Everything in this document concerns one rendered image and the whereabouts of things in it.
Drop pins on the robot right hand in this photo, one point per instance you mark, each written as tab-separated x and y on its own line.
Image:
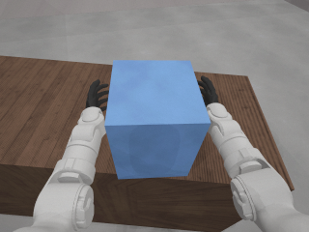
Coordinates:
209	92

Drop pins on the robot right forearm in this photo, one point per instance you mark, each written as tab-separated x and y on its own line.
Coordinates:
239	155

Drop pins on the robot left hand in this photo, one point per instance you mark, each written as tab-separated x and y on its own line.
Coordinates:
93	95

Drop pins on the robot left forearm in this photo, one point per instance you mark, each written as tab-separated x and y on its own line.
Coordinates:
77	165

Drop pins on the robot left upper arm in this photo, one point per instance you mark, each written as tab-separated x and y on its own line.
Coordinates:
63	207

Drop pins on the robot right upper arm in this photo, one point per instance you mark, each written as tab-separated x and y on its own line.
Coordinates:
261	196

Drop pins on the pedestal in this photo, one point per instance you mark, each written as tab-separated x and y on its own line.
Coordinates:
41	101

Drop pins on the carton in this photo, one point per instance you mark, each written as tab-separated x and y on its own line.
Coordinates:
156	119

